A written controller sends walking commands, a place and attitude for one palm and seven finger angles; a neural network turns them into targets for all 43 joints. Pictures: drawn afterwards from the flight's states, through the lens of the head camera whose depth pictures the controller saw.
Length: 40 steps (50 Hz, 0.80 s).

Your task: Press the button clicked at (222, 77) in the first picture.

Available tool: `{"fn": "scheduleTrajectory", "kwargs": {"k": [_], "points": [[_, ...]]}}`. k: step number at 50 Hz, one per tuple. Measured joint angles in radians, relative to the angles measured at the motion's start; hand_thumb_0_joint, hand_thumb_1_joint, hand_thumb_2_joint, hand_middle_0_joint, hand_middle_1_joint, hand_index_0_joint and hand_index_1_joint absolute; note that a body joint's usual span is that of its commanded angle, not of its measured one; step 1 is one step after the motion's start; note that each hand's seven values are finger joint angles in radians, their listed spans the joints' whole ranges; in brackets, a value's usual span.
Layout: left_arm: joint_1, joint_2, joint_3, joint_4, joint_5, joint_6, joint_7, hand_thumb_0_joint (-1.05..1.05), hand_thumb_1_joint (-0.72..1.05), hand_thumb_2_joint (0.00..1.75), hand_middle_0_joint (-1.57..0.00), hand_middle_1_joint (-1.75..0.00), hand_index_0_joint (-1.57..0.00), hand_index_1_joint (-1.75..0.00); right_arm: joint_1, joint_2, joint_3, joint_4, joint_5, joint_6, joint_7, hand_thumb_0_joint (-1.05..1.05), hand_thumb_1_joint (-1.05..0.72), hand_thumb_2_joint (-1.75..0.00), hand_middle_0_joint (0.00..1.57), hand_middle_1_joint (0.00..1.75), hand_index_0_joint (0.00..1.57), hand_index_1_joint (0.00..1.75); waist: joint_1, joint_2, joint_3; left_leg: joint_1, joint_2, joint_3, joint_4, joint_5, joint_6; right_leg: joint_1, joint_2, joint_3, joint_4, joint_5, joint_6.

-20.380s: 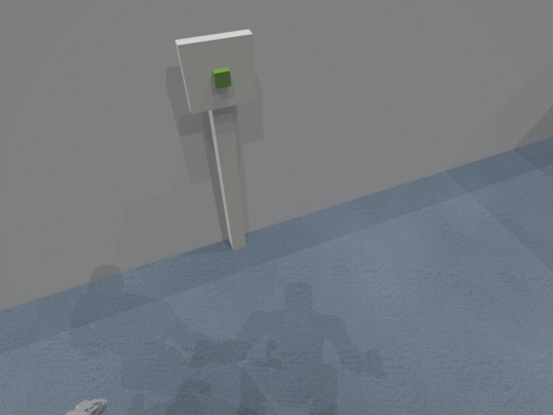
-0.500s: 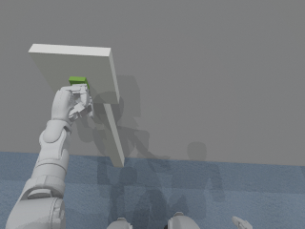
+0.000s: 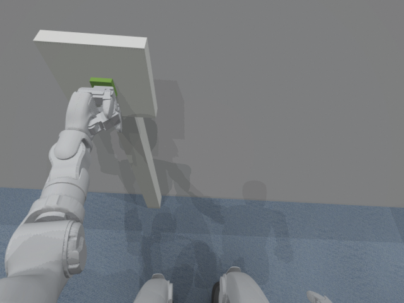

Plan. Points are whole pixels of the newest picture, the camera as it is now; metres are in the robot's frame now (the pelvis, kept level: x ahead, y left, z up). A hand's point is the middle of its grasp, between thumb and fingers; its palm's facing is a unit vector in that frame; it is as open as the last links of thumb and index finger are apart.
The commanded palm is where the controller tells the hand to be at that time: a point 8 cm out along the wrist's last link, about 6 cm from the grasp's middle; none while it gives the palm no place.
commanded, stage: hold the button down briefly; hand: left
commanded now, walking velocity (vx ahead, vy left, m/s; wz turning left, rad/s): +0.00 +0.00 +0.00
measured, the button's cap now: (105, 84) +0.51 +0.18 +0.11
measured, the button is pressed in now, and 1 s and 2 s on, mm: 8 0 0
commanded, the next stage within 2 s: pull the fist back off the button in 0.14 s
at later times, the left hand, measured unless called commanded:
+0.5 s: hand (116, 115) +0.46 +0.16 +0.08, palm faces -0.07 -1.00 -0.02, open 3.3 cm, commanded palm +0.44 +0.21 +0.08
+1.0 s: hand (113, 142) +0.40 +0.16 +0.08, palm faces -0.07 -1.00 -0.01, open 3.1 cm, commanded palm +0.37 +0.21 +0.08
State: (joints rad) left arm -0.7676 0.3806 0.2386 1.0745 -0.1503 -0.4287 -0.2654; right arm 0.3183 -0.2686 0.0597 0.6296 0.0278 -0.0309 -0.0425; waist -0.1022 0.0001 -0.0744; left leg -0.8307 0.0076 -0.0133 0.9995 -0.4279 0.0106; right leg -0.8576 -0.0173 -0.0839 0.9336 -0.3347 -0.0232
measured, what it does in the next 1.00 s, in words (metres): stands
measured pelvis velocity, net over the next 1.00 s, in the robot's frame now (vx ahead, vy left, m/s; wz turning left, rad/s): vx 0.05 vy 0.00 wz -0.02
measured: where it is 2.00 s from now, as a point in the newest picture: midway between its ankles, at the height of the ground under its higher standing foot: outside the picture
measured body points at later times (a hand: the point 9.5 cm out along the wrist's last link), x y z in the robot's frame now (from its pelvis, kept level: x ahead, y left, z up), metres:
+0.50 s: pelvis -0.01 +0.01 +0.00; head +0.08 +0.02 +0.44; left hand +0.46 +0.22 +0.08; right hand +0.04 -0.26 -0.11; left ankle +0.03 +0.11 -0.68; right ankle +0.07 -0.11 -0.68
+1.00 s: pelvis +0.05 +0.00 +0.02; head +0.11 +0.00 +0.47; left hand +0.39 +0.21 +0.08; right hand +0.18 -0.24 -0.08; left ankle +0.03 +0.11 -0.68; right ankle +0.07 -0.11 -0.68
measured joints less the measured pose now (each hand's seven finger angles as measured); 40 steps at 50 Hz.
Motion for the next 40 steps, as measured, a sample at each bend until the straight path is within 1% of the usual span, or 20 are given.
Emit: {"fn": "scheduleTrajectory", "kwargs": {"k": [14,19,23,26,30,35,40], "points": [[-0.049,0.026,-0.002,0.029,0.007,0.012,0.019,0.00,0.81,0.97,-1.30,-1.50,-1.50,-1.50,0.026,-0.016,0.006,0.001,-0.002,-0.023,-0.004,0.00,-0.91,-0.89,0.20,0.30,0.20,0.30,-0.023,-0.002,0.001,-0.049,-0.006,0.001,0.024,0.015,0.006,-0.047,0.002,0.010,0.019,0.017,0.004],[-0.046,0.020,0.005,0.022,0.010,0.019,0.025,0.00,0.82,0.97,-1.30,-1.50,-1.49,-1.50,0.032,-0.016,0.003,-0.004,-0.005,-0.024,0.001,0.00,-0.91,-0.89,0.20,0.30,0.20,0.30,-0.026,-0.003,-0.002,-0.052,-0.007,0.004,0.025,0.015,0.008,-0.049,0.003,0.015,0.019,0.019,0.006],[-0.024,0.005,0.012,0.000,0.005,0.022,0.038,0.00,0.83,0.95,-1.30,-1.50,-1.49,-1.50,0.036,-0.014,-0.001,-0.013,-0.009,-0.021,0.008,0.00,-0.91,-0.89,0.20,0.30,0.20,0.30,-0.023,-0.002,-0.004,-0.040,-0.007,0.011,0.019,0.013,0.010,-0.041,0.004,0.023,0.015,0.019,0.009],[0.013,-0.008,0.017,-0.037,0.005,0.022,0.045,0.00,0.85,0.93,-1.30,-1.50,-1.48,-1.50,0.038,-0.011,-0.005,-0.023,-0.009,-0.013,0.014,0.00,-0.91,-0.89,0.20,0.30,0.20,0.30,-0.018,0.000,-0.006,-0.023,-0.005,0.019,0.009,0.010,0.012,-0.028,0.006,0.031,0.008,0.017,0.010],[0.084,-0.032,0.011,-0.106,-0.009,0.021,0.050,0.01,0.87,0.91,-1.29,-1.50,-1.47,-1.50,0.041,-0.006,-0.009,-0.036,-0.007,0.000,0.020,0.00,-0.91,-0.89,0.20,0.30,0.20,0.30,-0.004,0.004,-0.007,0.012,-0.003,0.027,-0.011,0.004,0.013,0.002,0.010,0.039,-0.008,0.012,0.012],[0.200,-0.065,-0.003,-0.226,-0.025,0.039,0.057,0.01,0.89,0.90,-1.29,-1.50,-1.41,-1.50,0.035,0.001,-0.015,-0.052,-0.002,0.017,0.023,0.00,-0.91,-0.89,0.20,0.30,0.20,0.30,0.014,0.010,-0.012,0.069,0.002,0.034,-0.045,-0.005,0.013,0.053,0.016,0.046,-0.038,0.004,0.013],[0.327,-0.095,-0.025,-0.362,-0.042,0.053,0.056,0.01,0.89,0.90,-1.29,-1.50,-1.35,-1.50,0.018,0.008,-0.021,-0.071,0.003,0.022,0.025,0.00,-0.91,-0.89,0.20,0.30,0.20,0.30,0.032,0.013,-0.017,0.125,0.004,0.036,-0.078,-0.016,0.011,0.104,0.020,0.050,-0.064,-0.009,0.013]]}}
